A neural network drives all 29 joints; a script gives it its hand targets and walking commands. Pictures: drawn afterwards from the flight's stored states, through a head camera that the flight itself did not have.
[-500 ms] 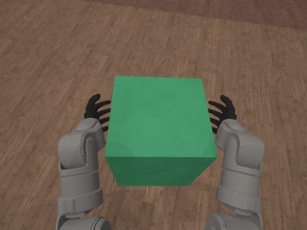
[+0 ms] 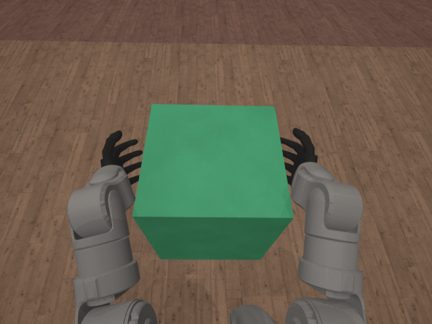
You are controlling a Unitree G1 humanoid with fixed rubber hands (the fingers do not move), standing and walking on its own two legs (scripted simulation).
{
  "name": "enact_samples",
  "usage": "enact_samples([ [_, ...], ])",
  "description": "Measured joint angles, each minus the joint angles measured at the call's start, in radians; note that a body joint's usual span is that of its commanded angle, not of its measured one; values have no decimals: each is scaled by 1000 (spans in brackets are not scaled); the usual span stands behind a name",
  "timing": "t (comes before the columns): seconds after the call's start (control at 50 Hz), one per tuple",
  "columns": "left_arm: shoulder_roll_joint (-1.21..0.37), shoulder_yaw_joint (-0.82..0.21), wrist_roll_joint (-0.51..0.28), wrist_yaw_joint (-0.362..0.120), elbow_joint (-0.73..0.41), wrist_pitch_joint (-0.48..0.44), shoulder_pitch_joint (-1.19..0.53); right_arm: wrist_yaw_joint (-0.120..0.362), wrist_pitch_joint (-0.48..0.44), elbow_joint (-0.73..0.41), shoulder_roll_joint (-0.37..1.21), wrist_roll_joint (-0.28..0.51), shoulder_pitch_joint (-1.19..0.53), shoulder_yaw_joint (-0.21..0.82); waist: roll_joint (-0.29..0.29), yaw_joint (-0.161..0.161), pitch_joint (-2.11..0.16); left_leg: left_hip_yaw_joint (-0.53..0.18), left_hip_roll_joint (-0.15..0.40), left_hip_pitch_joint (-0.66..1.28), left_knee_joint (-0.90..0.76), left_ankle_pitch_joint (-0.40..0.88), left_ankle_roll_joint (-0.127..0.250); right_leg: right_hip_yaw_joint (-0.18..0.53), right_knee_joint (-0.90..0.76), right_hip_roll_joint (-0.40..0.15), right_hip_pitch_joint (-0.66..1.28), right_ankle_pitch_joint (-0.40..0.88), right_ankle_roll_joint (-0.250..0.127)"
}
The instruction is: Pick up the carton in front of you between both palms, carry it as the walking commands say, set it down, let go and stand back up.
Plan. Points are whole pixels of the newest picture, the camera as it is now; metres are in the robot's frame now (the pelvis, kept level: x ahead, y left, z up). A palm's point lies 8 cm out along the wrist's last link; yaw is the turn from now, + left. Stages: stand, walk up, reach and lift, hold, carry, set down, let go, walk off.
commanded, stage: carry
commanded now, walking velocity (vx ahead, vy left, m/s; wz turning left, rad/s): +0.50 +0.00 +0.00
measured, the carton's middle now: (211, 190) +0.36 -0.03 +0.05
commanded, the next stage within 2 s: none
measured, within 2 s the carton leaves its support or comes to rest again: neither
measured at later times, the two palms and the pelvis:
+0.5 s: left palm (120, 59) +0.63 +0.14 +0.18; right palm (257, 52) +0.65 -0.17 +0.18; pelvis +0.30 -0.03 +0.04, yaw +1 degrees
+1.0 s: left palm out of the picture +0.94 +0.15 +0.23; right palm out of the picture +0.94 -0.16 +0.23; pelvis +0.60 -0.01 +0.07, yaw +1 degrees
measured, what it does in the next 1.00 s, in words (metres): climbs: right foot 0.04 m higher, then left foot 0.03 m higher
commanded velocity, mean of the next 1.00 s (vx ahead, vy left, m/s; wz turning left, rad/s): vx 0.50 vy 0.00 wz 0.00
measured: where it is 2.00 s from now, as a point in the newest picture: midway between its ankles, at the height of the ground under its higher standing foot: (189, 136)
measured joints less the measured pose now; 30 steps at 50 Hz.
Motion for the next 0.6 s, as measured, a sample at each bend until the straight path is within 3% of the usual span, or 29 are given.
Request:
enact_samples([
  [0.12, 28, -31, -21, 3, -43, -13, 10, 8, -15, -33, 10, -8, -16, 3, -5, 46, -28, -17, 10, 150, -105, -55, -32, -41, -328, -48, -73, 20, 23],
  [0.2, 37, -41, -26, -1, 10, 0, -9, 15, 9, -27, 11, -45, -11, -8, 29, 99, -60, -31, 61, 235, -65, -155, -71, -127, -572, -12, 43, 25, 6],
  [0.24, 25, -63, -28, 0, 61, -1, -38, 14, 9, -16, -14, -61, -1, -20, 54, 141, -54, -47, 111, 182, 161, -172, -63, -158, -571, 18, 94, 57, -5],
  [0.28, 5, -79, -32, 0, 85, 10, -40, 17, 2, 10, -31, -74, 11, -43, 39, 184, -45, -119, 78, 43, 512, -137, -46, -155, -563, 25, 131, -7, -14],
  [0.32, -7, -87, -28, 14, 79, 15, -18, 22, 3, 25, -24, -80, 11, -67, 29, 205, -30, -143, 39, -97, 768, -113, -23, -142, -610, 29, 182, -27, -11],
  [0.36, -10, -83, -35, 17, 58, 11, 6, 28, -1, 22, -2, -83, 8, -83, 30, 207, -15, -135, 28, -208, 842, -84, -4, -131, -673, 30, 239, -22, -3],
  [0.42, -8, -81, -53, 17, 21, -6, 17, 27, -21, -13, 12, -85, 16, -77, 31, 199, -1, -111, 42, -330, 782, -43, 0, -120, -755, 27, 320, -28, 0],
  [0.54, -3, -95, -63, 15, -35, -17, 9, 20, -34, -73, -12, -62, 24, -40, 24, 162, -23, -65, 79, -372, 372, 30, -16, -100, -876, 14, 482, -76, 36],
  [0.6, 8, -89, -53, 14, -43, 4, 8, 17, -23, -39, -25, -46, -1, -23, -4, 114, -51, 7, 42, -262, 170, 48, -4, -90, -822, -29, 536, -160, 64],
])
